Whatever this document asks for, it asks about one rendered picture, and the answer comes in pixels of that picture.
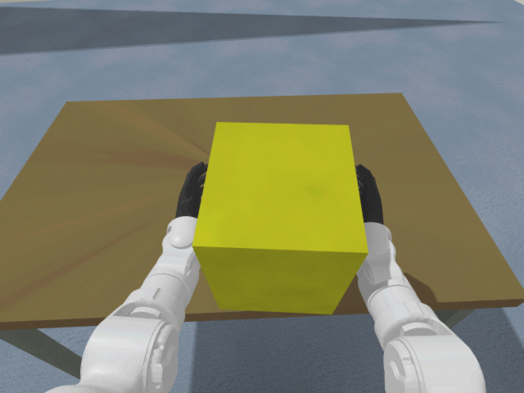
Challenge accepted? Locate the left robot hand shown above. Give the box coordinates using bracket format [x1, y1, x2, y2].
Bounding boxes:
[175, 162, 208, 218]

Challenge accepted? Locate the right robot forearm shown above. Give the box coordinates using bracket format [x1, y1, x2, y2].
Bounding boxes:
[357, 222, 486, 393]

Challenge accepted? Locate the left robot forearm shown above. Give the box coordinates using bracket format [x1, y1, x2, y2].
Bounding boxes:
[80, 216, 201, 380]

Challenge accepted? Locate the carton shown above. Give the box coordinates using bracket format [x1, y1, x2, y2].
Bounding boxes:
[192, 122, 368, 314]

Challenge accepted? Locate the left robot upper arm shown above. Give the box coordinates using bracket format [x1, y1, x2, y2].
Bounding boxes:
[45, 315, 178, 393]

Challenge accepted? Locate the right robot hand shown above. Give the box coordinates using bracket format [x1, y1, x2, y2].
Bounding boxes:
[355, 165, 384, 225]

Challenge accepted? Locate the right robot upper arm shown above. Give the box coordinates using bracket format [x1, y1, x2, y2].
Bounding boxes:
[383, 335, 485, 393]

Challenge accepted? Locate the table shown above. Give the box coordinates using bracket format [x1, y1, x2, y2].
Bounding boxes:
[0, 93, 524, 380]

